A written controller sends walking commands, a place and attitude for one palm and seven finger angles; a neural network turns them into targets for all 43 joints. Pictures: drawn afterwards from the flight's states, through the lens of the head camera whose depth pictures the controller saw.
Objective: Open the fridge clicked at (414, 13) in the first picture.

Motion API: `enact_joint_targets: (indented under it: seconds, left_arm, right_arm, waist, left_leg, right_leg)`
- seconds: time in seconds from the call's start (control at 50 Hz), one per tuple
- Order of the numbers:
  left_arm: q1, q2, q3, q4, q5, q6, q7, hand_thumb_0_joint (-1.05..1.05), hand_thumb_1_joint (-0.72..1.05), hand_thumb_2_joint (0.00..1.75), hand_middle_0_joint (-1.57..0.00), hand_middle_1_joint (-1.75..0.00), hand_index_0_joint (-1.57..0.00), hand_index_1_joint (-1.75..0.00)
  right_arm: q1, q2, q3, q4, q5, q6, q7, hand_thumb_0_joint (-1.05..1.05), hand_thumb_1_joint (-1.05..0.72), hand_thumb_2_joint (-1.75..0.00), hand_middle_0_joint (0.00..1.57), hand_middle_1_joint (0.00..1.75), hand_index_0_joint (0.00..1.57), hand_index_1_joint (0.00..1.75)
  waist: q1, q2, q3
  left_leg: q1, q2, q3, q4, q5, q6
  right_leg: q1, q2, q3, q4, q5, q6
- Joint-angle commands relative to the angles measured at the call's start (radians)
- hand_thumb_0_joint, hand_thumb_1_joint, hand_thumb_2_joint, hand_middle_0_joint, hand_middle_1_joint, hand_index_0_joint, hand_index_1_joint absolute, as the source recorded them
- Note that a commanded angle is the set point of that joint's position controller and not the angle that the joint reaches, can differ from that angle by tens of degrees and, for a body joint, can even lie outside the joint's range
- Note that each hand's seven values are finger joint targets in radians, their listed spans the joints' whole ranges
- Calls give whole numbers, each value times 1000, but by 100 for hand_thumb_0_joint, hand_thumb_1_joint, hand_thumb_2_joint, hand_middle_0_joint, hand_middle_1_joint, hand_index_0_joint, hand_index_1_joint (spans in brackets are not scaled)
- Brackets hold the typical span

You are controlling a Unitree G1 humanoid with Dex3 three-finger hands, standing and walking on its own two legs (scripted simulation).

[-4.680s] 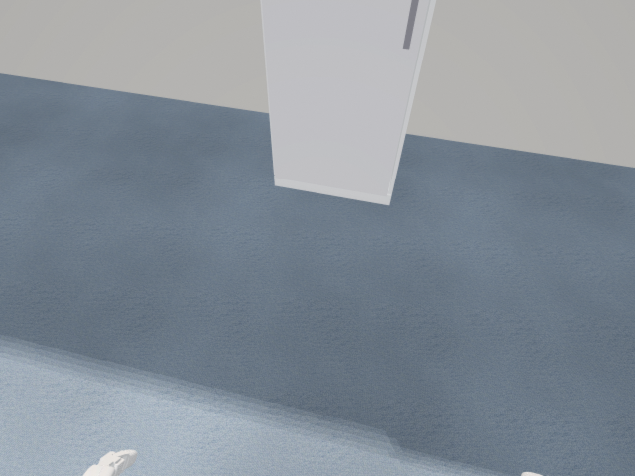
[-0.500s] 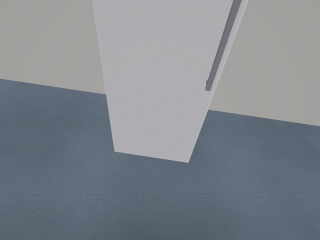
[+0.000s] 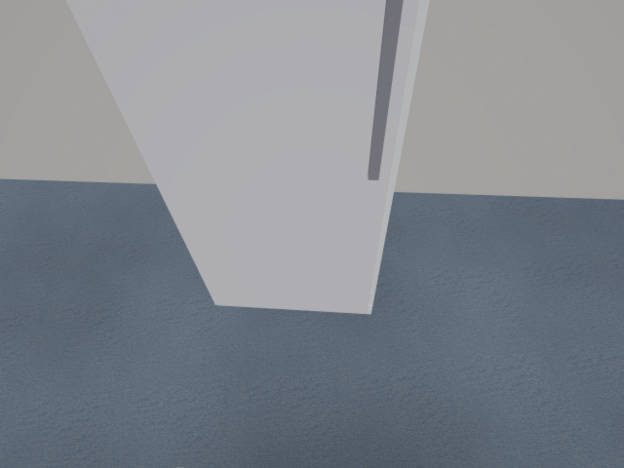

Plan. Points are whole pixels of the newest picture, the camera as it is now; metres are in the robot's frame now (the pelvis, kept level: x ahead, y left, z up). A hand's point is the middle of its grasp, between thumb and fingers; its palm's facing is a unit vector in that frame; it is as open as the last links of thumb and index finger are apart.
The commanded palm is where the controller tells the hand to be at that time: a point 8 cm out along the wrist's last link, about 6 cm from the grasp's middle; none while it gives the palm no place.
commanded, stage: take the last steps up to it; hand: right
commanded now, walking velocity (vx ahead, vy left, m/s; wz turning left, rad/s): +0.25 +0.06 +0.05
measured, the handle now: (385, 61) +0.63 -0.10 +0.20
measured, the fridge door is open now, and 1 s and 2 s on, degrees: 0 0 0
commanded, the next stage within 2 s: come to a stop and stand still in 0.30 s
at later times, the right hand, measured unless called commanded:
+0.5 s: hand (399, 391) +0.26 -0.12 -0.16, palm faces -0.05 +0.98 -0.20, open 7.3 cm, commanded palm none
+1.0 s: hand out of the picture +0.14 -0.22 -0.17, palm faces +0.06 +0.96 -0.26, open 7.4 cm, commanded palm none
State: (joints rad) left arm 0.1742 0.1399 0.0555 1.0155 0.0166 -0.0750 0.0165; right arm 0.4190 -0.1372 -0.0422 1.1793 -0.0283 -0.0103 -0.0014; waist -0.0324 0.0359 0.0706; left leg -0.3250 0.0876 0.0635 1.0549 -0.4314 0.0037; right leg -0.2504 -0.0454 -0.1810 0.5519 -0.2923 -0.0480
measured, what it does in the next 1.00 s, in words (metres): walks ahead: left foot, then right foot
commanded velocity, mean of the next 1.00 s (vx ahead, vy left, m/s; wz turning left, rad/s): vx -0.01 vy -0.02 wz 0.01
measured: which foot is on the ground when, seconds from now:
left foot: up 0.00-0.40, down 0.42-0.94, up 0.96-1.00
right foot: down 0.00-0.42, up 0.44-0.86, down 0.88-1.00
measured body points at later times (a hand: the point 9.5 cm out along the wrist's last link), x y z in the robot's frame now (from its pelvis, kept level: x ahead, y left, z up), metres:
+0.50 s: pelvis +0.14 +0.04 -0.01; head +0.17 +0.07 +0.44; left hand +0.05 +0.24 -0.18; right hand +0.26 -0.17 -0.15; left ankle +0.22 +0.13 -0.73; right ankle +0.04 -0.08 -0.68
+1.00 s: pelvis +0.11 -0.02 -0.01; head +0.08 -0.01 +0.44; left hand +0.20 +0.23 -0.14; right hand +0.14 -0.27 -0.15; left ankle +0.20 +0.12 -0.72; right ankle +0.12 -0.10 -0.73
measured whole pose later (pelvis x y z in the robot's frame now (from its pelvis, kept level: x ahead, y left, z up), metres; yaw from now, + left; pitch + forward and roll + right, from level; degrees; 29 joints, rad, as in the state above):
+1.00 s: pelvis +0.11 -0.02 -0.01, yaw +1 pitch -5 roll -1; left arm 0.22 0.21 0.05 0.89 0.02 0.03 0.01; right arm 0.29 -0.19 -0.03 0.99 -0.03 0.06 -0.04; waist -0.02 -0.01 0.00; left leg -0.38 0.07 0.03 0.67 -0.30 0.00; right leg -0.20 0.04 -0.11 0.59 -0.32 -0.07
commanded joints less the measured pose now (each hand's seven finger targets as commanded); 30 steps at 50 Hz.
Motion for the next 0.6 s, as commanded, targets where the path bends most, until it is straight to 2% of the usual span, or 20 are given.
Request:
enact_joint_targets:
  seconds: [0.0,0.04,0.1,0.14,0.18,0.2,0.26,0.3,0.34,0.36,0.38,0.4,0.42,0.44,0.46,0.48,0.5,0.52,0.54,0.58]
  left_arm:
    - [203,92,4,49,3,-10,20,0,90,90,-20,-30,-20,-30]
    - [199,92,-3,47,1,-14,20,0,90,90,-20,-30,-20,-30]
    - [206,102,-1,52,1,-13,20,0,90,90,-20,-30,-20,-30]
    - [220,112,0,58,4,-8,18,0,90,90,-20,-30,-20,-30]
    - [248,114,2,69,7,-3,17,0,90,90,-20,-30,-20,-30]
    - [258,116,3,74,9,0,16,0,90,90,-20,-30,-20,-30]
    - [280,127,6,86,16,10,15,0,90,90,-20,-30,-20,-30]
    - [283,130,7,92,18,17,15,0,90,90,-20,-30,-20,-30]
    - [266,141,6,93,12,21,15,0,90,90,-20,-30,-20,-30]
    - [258,133,6,95,3,20,11,0,90,90,-20,-30,-20,-30]
    - [276,92,0,85,-8,18,4,0,90,90,-20,-30,-20,-30]
    - [316,54,-10,67,-17,29,6,0,90,90,-20,-30,-20,-30]
    - [285,65,-10,73,-16,42,16,0,90,90,-20,-30,-20,-30]
    - [278,36,-13,88,-18,50,15,0,90,90,-20,-30,-20,-30]
    - [258,31,-15,92,-17,60,15,0,90,90,-20,-30,-20,-30]
    - [266,28,-16,96,-17,74,18,0,90,90,-20,-30,-20,-30]
    - [272,15,-14,105,-19,86,19,0,90,90,-20,-30,-20,-30]
    - [268,4,-15,104,-20,97,17,0,90,90,-20,-30,-20,-30]
    - [264,10,-13,100,-20,106,15,0,90,90,-20,-30,-20,-30]
    - [234,23,-3,79,-10,119,12,0,90,90,-20,-30,-20,-30]
  right_arm:
    - [-47,-33,-20,-85,2,-22,6,0,-90,-90,20,30,20,30]
    - [-36,-28,-20,-86,-1,-7,5,0,-90,-90,20,30,20,30]
    - [-101,-49,-22,-119,1,4,9,0,-90,-90,20,30,20,30]
    - [-165,-59,-19,-148,0,9,12,0,-90,-90,20,30,20,30]
    - [-231,-62,-16,-173,1,10,12,0,-90,-90,20,30,20,30]
    - [-266,-69,-14,-187,3,7,11,0,-90,-90,20,30,20,30]
    - [-328,-63,-11,-215,6,2,10,0,-90,-90,20,30,20,30]
    - [-334,-71,-11,-222,7,-4,8,0,-90,-90,20,30,20,30]
    - [-204,-86,-17,-182,5,-16,6,0,-90,-90,20,30,20,30]
    - [-100,-118,-27,-148,2,-27,2,0,-90,-90,20,30,20,30]
    - [2,-193,-43,-118,-3,-42,-8,0,-90,-90,20,30,20,30]
    - [39,-257,-52,-116,12,-47,-13,0,-90,-90,20,30,20,30]
    - [-16,-231,-37,-128,22,-42,-22,0,-90,-90,20,30,20,30]
    - [-108,-201,-28,-141,19,-43,-29,0,-90,-90,20,30,20,30]
    - [-172,-179,-18,-161,17,-38,-33,0,-90,-90,20,30,20,30]
    - [-223,-163,-12,-175,15,-33,-38,0,-90,-90,20,30,20,30]
    - [-261,-151,-13,-185,11,-25,-44,0,-90,-90,20,30,20,30]
    - [-258,-151,-13,-188,8,-21,-47,0,-90,-90,20,30,20,30]
    - [-248,-157,-16,-185,7,-17,-47,0,-90,-90,20,30,20,30]
    - [-222,-157,-30,-192,4,-4,-47,0,-90,-90,20,30,20,30]
  waist:
    - [44,-82,-11]
    - [24,-129,-13]
    - [18,-131,17]
    - [25,-137,38]
    - [43,-143,62]
    - [51,-145,76]
    - [71,-135,79]
    - [72,-117,74]
    - [10,-99,-11]
    - [-36,-61,-80]
    - [-69,90,-178]
    - [-40,229,-251]
    - [-33,90,-217]
    - [-1,84,-181]
    - [15,51,-128]
    - [42,32,-99]
    - [58,-3,-84]
    - [58,4,-86]
    - [56,22,-92]
    - [34,51,-97]
  left_leg:
    - [-227,48,-35,111,136,-11]
    - [-229,35,-31,88,179,-19]
    - [-285,38,-31,14,219,-25]
    - [-297,38,-18,-69,244,-27]
    - [-293,30,2,-153,251,-23]
    - [-279,37,-2,-207,241,-18]
    - [-217,12,22,-330,211,0]
    - [-137,-15,42,-400,182,16]
    - [58,-66,83,-505,249,29]
    - [231,-52,59,-568,330,37]
    - [441,122,-139,-577,507,98]
    - [494,345,-401,-663,812,214]
    - [389,343,-349,-692,888,258]
    - [293,311,-305,-707,873,245]
    - [193,284,-252,-714,866,220]
    - [108,270,-202,-726,845,207]
    - [56,248,-150,-725,831,198]
    - [34,232,-131,-720,826,187]
    - [31,231,-122,-732,763,184]
    - [46,234,-155,-746,672,192]
  right_leg:
    - [169,-271,220,-325,492,-74]
    - [163,-243,165,-336,533,-70]
    - [184,-244,153,-349,534,-92]
    - [197,-240,140,-350,531,-97]
    - [208,-235,134,-342,546,-96]
    - [200,-249,137,-335,547,-98]
    - [216,-257,132,-296,564,-94]
    - [199,-263,143,-247,593,-90]
    - [191,-224,103,-96,671,-59]
    - [126,-184,76,39,600,-29]
    - [-51,-99,23,272,324,14]
    - [-163,19,33,525,-291,57]
    - [-142,-9,150,577,-327,51]
    - [-118,-32,171,576,-277,61]
    - [-96,-43,179,557,-245,67]
    - [-62,-55,188,513,-222,70]
    - [-35,-53,181,457,-206,74]
    - [-27,-39,174,421,-195,77]
    - [-28,-28,163,400,-185,80]
    - [-61,-10,157,386,-175,89]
